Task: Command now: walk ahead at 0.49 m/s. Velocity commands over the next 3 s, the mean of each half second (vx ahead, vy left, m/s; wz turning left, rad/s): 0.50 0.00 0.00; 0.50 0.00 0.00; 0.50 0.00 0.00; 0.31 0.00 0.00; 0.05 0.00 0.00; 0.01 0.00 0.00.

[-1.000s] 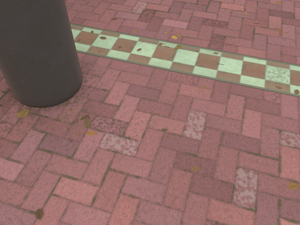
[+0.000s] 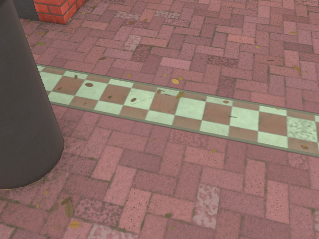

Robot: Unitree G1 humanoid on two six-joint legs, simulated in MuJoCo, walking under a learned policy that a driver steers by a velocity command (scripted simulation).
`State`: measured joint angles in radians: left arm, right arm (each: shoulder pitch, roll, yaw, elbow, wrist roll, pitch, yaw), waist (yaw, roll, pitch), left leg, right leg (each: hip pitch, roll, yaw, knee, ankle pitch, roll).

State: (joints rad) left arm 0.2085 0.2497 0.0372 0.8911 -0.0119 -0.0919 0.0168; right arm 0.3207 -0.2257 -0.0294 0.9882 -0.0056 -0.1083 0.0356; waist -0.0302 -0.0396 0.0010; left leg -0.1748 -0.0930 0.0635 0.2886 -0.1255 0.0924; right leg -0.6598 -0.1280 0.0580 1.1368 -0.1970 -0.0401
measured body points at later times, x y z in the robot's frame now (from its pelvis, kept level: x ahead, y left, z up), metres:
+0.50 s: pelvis +0.27 -0.08 +0.00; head +0.29 -0.10 +0.45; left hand +0.33 +0.18 -0.12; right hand +0.36 -0.35 -0.14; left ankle +0.28 +0.08 -0.66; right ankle +0.29 -0.17 -0.74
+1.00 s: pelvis +0.55 -0.01 -0.01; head +0.58 +0.00 +0.44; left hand +0.58 +0.25 -0.15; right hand +0.67 -0.27 -0.13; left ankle +0.61 +0.07 -0.74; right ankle +0.46 -0.17 -0.65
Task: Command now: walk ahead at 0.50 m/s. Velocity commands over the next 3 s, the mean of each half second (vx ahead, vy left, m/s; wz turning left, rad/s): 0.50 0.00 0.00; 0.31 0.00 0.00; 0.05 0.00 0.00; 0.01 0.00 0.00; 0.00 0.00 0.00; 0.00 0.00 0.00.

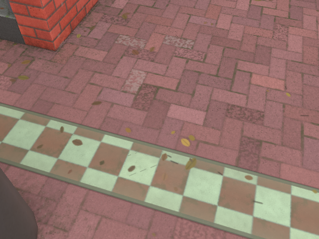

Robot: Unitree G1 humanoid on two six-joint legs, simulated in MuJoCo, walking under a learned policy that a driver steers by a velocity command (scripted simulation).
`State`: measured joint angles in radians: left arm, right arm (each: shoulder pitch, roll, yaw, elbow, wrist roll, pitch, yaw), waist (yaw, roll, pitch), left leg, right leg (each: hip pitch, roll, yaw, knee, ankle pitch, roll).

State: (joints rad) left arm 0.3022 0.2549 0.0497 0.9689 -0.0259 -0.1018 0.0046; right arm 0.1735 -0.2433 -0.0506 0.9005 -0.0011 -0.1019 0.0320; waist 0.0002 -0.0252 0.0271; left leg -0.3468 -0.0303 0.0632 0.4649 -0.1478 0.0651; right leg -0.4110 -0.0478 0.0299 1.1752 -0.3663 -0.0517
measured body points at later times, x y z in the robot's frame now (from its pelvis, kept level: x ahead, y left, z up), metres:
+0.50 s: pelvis +0.28 -0.05 -0.01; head +0.31 -0.06 +0.44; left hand +0.46 +0.20 -0.11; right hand +0.26 -0.32 -0.16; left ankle +0.10 +0.08 -0.66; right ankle +0.37 -0.14 -0.74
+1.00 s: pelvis +0.49 -0.03 -0.01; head +0.52 -0.01 +0.44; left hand +0.53 +0.24 -0.16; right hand +0.65 -0.27 -0.12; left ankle +0.60 +0.07 -0.74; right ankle +0.39 -0.15 -0.70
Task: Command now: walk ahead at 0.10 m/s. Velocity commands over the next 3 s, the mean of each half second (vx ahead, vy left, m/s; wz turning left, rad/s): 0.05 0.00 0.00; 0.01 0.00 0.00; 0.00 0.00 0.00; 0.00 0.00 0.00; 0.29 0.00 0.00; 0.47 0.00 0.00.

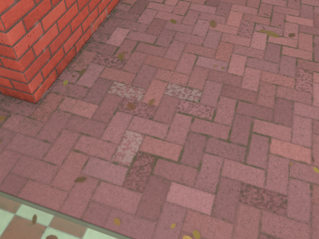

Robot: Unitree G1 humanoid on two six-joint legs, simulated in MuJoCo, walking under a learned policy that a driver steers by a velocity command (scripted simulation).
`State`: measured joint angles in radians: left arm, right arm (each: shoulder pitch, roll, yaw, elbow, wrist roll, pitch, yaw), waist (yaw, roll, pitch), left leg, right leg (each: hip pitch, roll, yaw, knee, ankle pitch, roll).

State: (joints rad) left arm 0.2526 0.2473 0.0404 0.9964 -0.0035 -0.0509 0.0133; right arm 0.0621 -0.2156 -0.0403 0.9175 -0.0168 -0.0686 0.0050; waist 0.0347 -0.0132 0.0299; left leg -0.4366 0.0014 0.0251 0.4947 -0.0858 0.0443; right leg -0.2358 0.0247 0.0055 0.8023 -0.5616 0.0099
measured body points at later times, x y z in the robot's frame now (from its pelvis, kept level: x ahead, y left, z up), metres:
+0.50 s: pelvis +0.06 -0.02 +0.01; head +0.07 -0.02 +0.46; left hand +0.07 +0.23 -0.15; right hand +0.13 -0.27 -0.14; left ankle +0.11 +0.10 -0.73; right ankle +0.03 -0.14 -0.73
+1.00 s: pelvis +0.07 -0.02 +0.01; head +0.08 -0.02 +0.46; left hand +0.07 +0.22 -0.15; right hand +0.14 -0.27 -0.15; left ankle +0.11 +0.10 -0.73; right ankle +0.03 -0.14 -0.73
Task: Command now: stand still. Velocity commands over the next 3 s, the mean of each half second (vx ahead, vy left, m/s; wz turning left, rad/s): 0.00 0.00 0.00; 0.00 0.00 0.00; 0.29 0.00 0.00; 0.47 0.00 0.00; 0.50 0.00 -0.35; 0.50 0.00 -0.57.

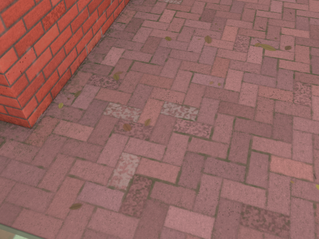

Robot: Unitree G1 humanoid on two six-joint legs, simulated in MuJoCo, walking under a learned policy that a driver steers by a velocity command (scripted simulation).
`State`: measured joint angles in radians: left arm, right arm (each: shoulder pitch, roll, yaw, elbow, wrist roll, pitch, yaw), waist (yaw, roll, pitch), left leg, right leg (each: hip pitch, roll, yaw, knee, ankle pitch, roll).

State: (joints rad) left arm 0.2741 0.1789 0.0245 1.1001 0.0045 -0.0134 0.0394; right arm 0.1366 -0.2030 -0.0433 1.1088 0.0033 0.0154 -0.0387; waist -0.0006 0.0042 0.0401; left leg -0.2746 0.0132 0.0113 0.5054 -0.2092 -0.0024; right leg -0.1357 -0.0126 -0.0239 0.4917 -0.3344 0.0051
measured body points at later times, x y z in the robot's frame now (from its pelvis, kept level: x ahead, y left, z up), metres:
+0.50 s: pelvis +0.00 +0.00 +0.00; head +0.01 +0.00 +0.45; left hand -0.02 +0.23 -0.16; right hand +0.04 -0.24 -0.16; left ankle +0.04 +0.12 -0.74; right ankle -0.04 -0.12 -0.74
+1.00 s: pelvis +0.00 +0.00 +0.00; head +0.02 +0.00 +0.45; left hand -0.03 +0.22 -0.16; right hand +0.03 -0.24 -0.16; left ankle +0.04 +0.12 -0.74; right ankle -0.04 -0.12 -0.74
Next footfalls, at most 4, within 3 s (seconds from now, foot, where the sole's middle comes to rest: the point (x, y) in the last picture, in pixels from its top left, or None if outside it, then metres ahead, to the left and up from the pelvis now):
1.74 right None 0.48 -0.11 -0.77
2.28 left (142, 178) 0.79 0.12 -0.77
2.82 right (208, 142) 1.00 -0.22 -0.77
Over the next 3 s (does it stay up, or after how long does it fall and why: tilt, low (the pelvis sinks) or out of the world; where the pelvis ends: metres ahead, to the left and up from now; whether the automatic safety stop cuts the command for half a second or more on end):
stays up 0.96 -0.13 0.00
